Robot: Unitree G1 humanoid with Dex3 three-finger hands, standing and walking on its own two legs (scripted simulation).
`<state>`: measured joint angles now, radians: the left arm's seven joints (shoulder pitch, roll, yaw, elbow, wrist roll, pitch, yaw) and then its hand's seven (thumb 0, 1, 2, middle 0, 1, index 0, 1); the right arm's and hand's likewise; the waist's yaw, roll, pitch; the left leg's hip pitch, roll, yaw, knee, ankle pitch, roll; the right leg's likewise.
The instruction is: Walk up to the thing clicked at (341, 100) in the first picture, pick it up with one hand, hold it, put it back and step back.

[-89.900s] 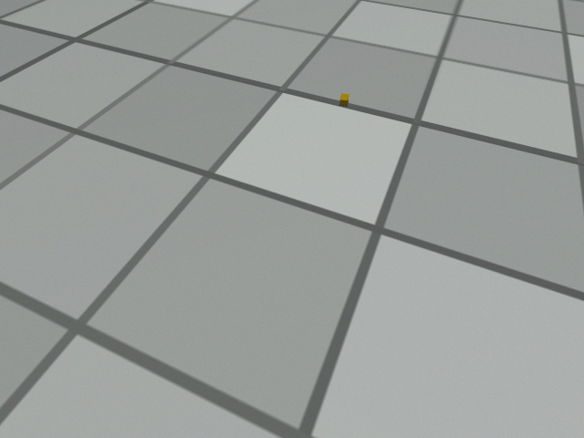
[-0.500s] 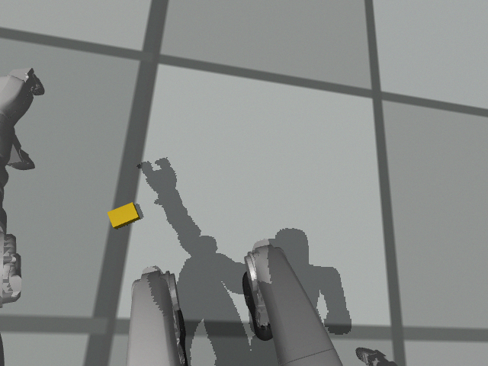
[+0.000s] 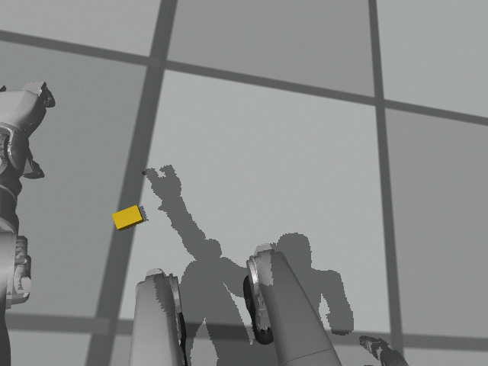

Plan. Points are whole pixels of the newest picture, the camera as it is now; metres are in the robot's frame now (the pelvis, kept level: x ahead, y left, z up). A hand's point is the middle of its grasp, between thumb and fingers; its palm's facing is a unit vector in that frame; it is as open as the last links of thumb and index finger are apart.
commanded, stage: withdraw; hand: left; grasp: from above
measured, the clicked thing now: (128, 217) +0.45 +0.22 -0.55
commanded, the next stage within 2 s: home in 0.02 s
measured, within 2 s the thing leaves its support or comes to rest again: neither
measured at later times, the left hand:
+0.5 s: hand (36, 139) +0.51 +0.28 -0.11, palm faces -0.42 -0.05 -0.91, open 13.6 cm
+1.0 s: hand (27, 143) +0.50 +0.28 -0.09, palm faces -0.42 -0.02 -0.91, open 13.2 cm
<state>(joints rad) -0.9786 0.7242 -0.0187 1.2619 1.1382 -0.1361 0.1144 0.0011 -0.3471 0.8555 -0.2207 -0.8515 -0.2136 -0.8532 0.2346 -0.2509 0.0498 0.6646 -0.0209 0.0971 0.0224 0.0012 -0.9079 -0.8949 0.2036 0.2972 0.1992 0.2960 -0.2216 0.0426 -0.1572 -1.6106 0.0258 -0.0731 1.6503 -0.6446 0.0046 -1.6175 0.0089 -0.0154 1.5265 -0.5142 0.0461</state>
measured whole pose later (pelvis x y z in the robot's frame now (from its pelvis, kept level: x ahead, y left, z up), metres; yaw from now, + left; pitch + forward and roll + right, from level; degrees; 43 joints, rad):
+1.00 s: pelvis -0.01 +0.00 -0.01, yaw +0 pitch +34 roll -6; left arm -0.96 0.73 0.00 1.20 1.13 -0.14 0.08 0.00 -0.32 0.83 -0.23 -0.83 -0.22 -0.83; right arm 0.23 -0.25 0.06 0.65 -0.02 0.11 0.03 0.00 -0.91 -0.89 0.20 0.30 0.20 0.30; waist -0.22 0.04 -0.16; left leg -1.65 0.02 -0.07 1.69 -0.65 0.01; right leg -1.66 0.01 -0.01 1.57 -0.52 0.05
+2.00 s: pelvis -0.01 +0.00 -0.02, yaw +0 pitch +35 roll -6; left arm -1.01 0.78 0.03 1.18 1.15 -0.14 0.06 0.00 -0.08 0.88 -0.22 -0.60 -0.22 -0.60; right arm 0.25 -0.25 0.06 0.65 -0.03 0.12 0.03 0.00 -0.91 -0.90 0.20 0.30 0.20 0.30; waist -0.24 0.05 -0.14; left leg -1.68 0.02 -0.07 1.70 -0.65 0.01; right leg -1.68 0.01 -0.01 1.57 -0.51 0.05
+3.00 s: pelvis +0.03 +0.00 +0.11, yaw +0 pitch +26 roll -4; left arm -0.85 0.69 0.00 1.21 1.01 -0.13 0.01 0.00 0.89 0.90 -0.21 -0.30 -0.21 -0.30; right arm 0.35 -0.24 0.03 0.69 0.00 0.10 -0.01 0.00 -0.91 -0.90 0.20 0.30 0.20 0.30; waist -0.20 0.06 -0.14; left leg -1.13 0.05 -0.04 1.22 -0.53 0.00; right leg -1.14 0.03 0.01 1.09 -0.40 0.04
